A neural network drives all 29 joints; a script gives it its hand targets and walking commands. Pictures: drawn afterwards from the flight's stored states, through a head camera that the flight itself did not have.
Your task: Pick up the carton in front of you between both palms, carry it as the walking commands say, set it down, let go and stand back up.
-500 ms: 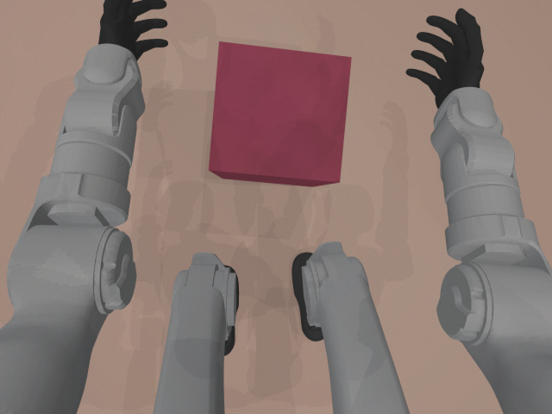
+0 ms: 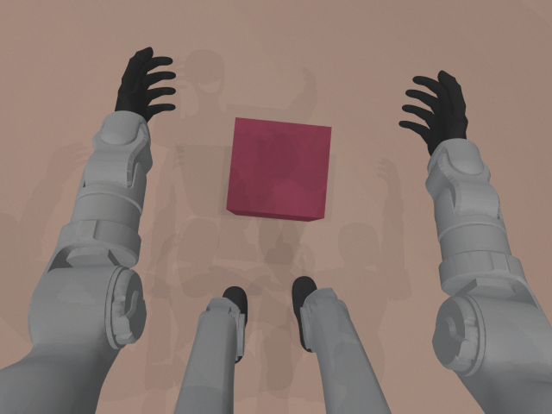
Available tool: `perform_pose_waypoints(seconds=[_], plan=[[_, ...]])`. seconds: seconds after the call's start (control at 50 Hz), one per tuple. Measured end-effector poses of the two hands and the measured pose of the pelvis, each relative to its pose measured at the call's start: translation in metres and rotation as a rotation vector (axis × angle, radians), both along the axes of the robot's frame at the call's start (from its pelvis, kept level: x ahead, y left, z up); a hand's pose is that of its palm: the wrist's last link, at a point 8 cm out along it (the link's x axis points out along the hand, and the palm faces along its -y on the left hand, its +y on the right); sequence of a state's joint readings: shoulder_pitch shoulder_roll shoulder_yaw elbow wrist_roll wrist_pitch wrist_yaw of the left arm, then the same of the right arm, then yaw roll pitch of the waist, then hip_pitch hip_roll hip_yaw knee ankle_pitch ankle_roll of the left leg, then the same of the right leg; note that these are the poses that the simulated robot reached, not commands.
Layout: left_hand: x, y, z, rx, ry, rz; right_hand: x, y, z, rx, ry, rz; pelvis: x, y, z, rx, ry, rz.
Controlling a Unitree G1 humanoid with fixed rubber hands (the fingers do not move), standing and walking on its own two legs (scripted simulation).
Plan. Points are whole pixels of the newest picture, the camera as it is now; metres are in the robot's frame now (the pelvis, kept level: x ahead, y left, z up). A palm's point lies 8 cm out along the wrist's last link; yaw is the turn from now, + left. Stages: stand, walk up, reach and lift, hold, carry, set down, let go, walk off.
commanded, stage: let go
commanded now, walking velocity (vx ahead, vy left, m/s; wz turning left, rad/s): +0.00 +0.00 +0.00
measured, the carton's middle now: (277, 176) +0.48 -0.04 -0.51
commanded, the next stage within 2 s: stand in 1.24 s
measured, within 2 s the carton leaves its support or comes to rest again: neither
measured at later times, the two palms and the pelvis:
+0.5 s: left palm (64, 220) +0.37 +0.19 +0.00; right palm (540, 238) +0.33 -0.25 +0.02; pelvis +0.08 -0.01 +0.11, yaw +0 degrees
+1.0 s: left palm out of the picture +0.25 +0.25 +0.07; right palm out of the picture +0.24 -0.22 +0.07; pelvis +0.08 +0.02 +0.14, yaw -2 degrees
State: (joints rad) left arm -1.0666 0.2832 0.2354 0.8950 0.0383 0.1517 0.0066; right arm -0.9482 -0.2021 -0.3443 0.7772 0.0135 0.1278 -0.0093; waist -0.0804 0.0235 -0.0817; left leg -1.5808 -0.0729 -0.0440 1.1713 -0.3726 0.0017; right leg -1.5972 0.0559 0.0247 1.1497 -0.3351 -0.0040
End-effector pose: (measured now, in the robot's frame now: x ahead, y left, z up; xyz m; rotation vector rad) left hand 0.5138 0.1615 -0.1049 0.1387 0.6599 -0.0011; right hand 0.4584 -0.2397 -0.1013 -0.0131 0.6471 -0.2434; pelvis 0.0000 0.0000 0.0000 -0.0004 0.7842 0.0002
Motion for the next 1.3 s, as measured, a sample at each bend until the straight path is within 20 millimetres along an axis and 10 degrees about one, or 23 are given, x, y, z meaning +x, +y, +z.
perform_pose_waypoints(seconds=[0.4, 0.8, 1.3], plan=[[-0.12, 0.027, 0.087, 0.066, 0.088, 0.048, -0.103, -0.019, 0.094, -0.091, 0.155, 0.176, 0.062, -0.014, 0.092, 0.013, -0.281, -0.006], [-0.236, 0.076, 0.165, 0.071, 0.105, 0.046, -0.213, 0.013, 0.17, -0.063, 0.157, 0.161, 0.098, 0.011, 0.137, -0.015, -0.673, -0.018], [-0.281, 0.07, 0.165, 0.049, 0.146, 0.072, -0.227, 0.002, 0.177, -0.124, 0.198, 0.171, 0.076, 0.006, 0.132, -0.016, -0.897, -0.026]])
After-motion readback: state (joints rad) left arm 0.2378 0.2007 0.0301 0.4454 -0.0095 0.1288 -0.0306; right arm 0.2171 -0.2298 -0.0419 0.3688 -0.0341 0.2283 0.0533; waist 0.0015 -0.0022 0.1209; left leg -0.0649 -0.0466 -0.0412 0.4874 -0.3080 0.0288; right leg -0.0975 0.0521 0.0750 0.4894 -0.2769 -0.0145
